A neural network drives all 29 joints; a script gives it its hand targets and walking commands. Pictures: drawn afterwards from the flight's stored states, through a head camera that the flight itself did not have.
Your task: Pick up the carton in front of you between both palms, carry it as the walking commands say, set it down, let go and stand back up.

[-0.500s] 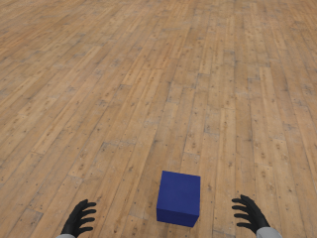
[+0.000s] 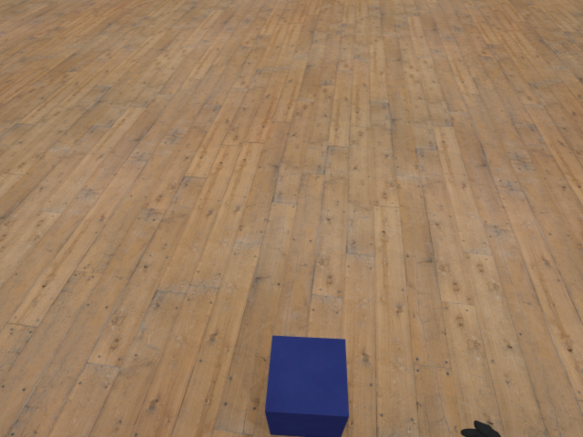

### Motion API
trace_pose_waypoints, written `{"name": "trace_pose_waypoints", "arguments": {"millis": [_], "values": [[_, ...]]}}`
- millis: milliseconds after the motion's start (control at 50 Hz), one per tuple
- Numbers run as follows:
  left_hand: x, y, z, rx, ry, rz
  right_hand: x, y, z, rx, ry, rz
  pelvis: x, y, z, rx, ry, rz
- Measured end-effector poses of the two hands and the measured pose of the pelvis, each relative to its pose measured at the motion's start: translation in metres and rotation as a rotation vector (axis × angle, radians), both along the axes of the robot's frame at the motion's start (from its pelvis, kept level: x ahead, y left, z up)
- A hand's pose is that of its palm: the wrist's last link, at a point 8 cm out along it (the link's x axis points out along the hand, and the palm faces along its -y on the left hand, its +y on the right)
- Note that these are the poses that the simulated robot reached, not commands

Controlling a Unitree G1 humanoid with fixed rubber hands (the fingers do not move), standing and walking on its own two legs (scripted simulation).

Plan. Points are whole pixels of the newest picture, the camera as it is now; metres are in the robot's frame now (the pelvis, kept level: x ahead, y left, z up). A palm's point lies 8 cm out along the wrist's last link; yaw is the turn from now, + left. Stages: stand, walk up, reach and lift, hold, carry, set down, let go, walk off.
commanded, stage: stand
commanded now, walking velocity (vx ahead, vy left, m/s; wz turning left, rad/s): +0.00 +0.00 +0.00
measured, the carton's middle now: (306, 388) +0.39 -0.03 -0.63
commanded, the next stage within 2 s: none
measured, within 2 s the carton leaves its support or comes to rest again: neither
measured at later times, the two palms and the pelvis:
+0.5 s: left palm out of the picture +0.09 +0.25 -0.11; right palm out of the picture +0.03 -0.27 -0.12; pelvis +0.00 +0.00 +0.00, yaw -3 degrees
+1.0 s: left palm out of the picture +0.07 +0.25 -0.11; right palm out of the picture -0.03 -0.26 -0.12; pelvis -0.02 +0.00 +0.00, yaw -5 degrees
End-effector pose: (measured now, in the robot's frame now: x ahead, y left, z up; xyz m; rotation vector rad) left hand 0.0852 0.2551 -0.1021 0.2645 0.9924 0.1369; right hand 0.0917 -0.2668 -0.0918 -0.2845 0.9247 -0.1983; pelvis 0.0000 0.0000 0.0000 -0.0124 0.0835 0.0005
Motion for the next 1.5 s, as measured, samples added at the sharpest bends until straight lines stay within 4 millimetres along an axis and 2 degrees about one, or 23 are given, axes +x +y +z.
{"name": "trace_pose_waypoints", "arguments": {"millis": [140,300,760,1100,1500], "values": [[0.016,-0.010,-0.006,-0.010,0.000,-0.023,-0.012,0.001,-0.010,0.011,0.045,-0.038,0.006,-0.002,-0.004,0.007,0.000,-0.019],[0.017,-0.010,-0.007,0.005,0.022,-0.034,-0.034,-0.002,-0.018,0.016,0.107,-0.074,0.005,-0.003,-0.005,0.016,-0.010,-0.038],[-0.004,-0.007,-0.006,0.024,0.076,-0.052,-0.094,-0.003,-0.027,0.026,0.239,-0.138,-0.011,0.000,-0.001,0.025,-0.044,-0.073],[-0.021,-0.004,-0.008,0.020,0.122,-0.044,-0.129,0.009,-0.032,0.054,0.323,-0.175,-0.020,0.005,0.002,0.023,-0.062,-0.087],[-0.049,-0.002,-0.017,0.005,0.217,-0.018,-0.162,0.029,-0.039,0.092,0.422,-0.209,-0.026,0.012,0.005,0.019,-0.081,-0.096]]}}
